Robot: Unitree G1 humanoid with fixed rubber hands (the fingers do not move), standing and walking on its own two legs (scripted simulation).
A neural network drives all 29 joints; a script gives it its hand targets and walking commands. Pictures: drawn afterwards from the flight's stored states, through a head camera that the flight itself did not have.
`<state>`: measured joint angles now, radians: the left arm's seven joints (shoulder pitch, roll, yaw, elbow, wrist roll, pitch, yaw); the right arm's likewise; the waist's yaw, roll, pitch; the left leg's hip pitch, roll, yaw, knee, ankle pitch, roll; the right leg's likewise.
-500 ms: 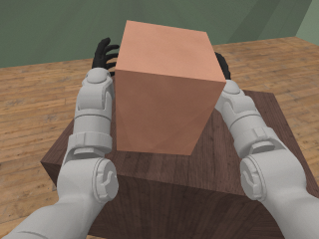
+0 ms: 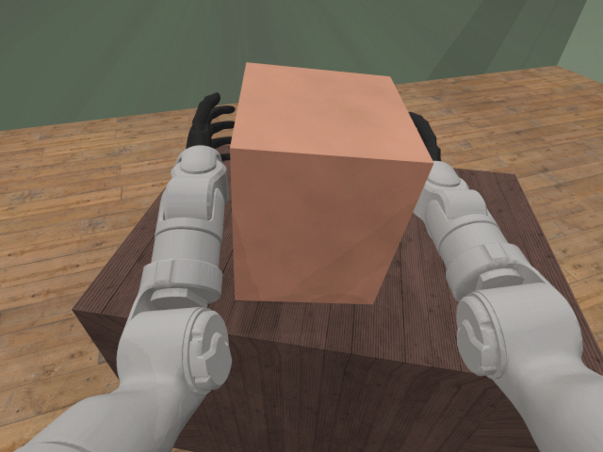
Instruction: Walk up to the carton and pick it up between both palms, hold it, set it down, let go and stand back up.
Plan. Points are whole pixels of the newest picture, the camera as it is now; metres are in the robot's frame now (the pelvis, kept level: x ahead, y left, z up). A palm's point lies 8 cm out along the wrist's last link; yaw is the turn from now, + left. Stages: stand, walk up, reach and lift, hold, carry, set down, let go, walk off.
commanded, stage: set down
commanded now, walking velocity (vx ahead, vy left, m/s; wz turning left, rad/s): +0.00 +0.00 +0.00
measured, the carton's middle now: (312, 188) +0.41 -0.02 +0.17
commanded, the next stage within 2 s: none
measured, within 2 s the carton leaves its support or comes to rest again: neither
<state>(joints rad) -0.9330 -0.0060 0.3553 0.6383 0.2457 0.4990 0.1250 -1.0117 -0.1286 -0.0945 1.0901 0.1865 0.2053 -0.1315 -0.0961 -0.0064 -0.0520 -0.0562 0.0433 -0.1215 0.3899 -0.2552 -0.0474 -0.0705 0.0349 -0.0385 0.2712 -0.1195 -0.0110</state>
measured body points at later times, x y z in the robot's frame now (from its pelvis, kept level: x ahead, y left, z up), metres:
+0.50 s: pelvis -0.01 -0.02 +0.00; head -0.03 -0.01 +0.45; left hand +0.43 +0.10 +0.20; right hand +0.42 -0.19 +0.18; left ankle -0.02 +0.15 -0.75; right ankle +0.02 -0.11 -0.75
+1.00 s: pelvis +0.00 -0.02 +0.00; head +0.00 -0.01 +0.45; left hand +0.44 +0.10 +0.18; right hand +0.44 -0.20 +0.15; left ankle -0.02 +0.15 -0.75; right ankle +0.02 -0.11 -0.75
